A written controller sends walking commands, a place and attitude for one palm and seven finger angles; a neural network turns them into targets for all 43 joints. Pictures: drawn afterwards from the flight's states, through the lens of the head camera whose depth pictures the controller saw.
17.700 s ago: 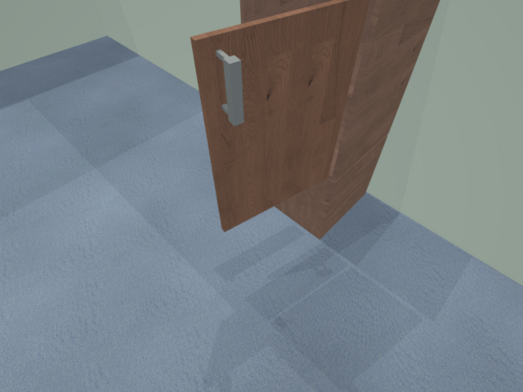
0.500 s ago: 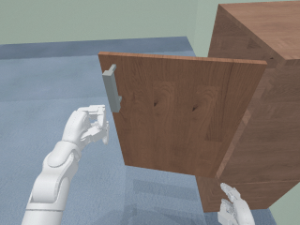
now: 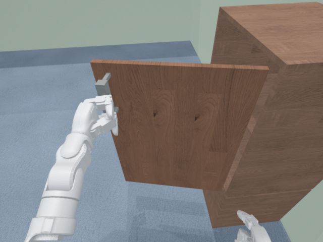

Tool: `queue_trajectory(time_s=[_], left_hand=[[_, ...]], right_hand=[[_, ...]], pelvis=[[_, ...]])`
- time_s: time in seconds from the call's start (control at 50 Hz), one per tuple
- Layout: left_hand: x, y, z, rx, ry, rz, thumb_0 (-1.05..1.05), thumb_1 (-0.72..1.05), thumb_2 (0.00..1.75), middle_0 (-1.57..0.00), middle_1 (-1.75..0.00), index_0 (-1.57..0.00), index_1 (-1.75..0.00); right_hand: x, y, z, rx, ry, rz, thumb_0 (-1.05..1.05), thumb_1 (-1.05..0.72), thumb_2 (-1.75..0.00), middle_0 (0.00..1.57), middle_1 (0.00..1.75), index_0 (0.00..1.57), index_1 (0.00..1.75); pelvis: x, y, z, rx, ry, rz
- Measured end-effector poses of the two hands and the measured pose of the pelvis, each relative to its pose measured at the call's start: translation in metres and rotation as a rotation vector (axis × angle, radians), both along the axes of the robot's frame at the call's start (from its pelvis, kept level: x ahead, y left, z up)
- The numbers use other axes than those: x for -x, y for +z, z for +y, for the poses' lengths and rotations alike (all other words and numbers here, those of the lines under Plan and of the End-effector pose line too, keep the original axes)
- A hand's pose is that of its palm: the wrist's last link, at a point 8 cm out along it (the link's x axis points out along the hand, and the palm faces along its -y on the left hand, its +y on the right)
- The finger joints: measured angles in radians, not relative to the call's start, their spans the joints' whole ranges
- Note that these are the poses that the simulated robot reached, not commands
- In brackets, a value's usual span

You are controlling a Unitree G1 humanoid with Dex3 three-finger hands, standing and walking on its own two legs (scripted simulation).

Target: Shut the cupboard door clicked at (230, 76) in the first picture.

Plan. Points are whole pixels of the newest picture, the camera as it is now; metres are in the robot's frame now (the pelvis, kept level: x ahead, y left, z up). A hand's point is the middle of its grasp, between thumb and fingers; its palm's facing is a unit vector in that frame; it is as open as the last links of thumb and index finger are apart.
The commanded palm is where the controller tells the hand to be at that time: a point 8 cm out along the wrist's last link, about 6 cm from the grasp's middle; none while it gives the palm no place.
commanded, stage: bring the fist close to the handle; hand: left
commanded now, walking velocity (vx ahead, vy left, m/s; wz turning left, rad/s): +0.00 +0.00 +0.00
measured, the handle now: (109, 98) +0.44 +0.17 +0.16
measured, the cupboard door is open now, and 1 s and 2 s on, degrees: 77 70 61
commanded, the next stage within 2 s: push the door shut along its arc in 0.16 s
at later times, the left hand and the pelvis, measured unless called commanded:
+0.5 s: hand (118, 119) +0.36 +0.13 +0.16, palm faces -0.10 -0.99 -0.04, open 3.1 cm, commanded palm +0.34 +0.18 +0.16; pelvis -0.01 +0.00 +0.00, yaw +1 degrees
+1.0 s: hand (130, 104) +0.41 +0.11 +0.16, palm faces -0.24 -0.97 -0.05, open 3.1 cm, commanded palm +0.41 +0.15 +0.16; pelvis -0.01 +0.01 +0.00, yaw +2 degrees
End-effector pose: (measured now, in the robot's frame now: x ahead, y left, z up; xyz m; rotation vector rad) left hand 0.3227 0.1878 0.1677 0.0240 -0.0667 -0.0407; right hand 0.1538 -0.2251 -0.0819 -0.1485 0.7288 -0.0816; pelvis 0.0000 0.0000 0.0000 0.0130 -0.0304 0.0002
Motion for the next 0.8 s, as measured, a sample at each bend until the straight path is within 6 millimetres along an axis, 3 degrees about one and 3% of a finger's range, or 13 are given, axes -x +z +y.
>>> queue_trajectory(time_s=[0.14,0.28,0.46,0.56,0.8], left_hand=[[0.014,-0.013,0.006,-0.020,-0.002,0.061,0.01,0.90,0.90,-1.30,-1.50,-1.30,-1.50],[0.017,0.003,-0.007,-0.011,-0.034,-0.018,0.02,0.90,0.90,-1.30,-1.50,-1.30,-1.50],[-0.012,-0.009,-0.006,-0.016,-0.045,0.091,0.01,0.89,0.90,-1.30,-1.50,-1.30,-1.50],[-0.023,0.000,-0.005,-0.019,-0.079,0.042,0.02,0.89,0.90,-1.30,-1.50,-1.30,-1.50],[-0.053,0.001,-0.004,-0.028,-0.127,0.052,0.01,0.90,0.90,-1.33,-1.50,-1.30,-1.50]], right_hand=[[-0.006,0.003,-0.007,0.013,0.001,-0.014,0.02,-0.91,-0.89,0.20,0.30,0.20,0.30],[-0.016,0.008,-0.001,0.015,0.023,-0.057,0.02,-0.91,-0.89,0.20,0.30,0.20,0.30],[-0.007,0.005,0.005,0.003,0.015,-0.018,0.01,-0.91,-0.89,0.20,0.30,0.20,0.30],[0.008,-0.002,0.000,0.016,-0.007,0.021,0.01,-0.91,-0.89,0.20,0.30,0.20,0.30],[0.040,-0.017,-0.009,0.050,-0.045,0.126,0.01,-0.91,-0.89,0.20,0.30,0.20,0.30]], pelvis=[[0.003,0.000,-0.002,0.003,0.007,-0.006],[0.008,-0.001,-0.002,0.004,0.020,-0.014],[0.013,-0.001,-0.003,0.004,0.016,-0.004],[0.012,0.000,0.000,0.004,0.013,0.005],[0.013,-0.002,0.008,0.009,0.030,0.038]])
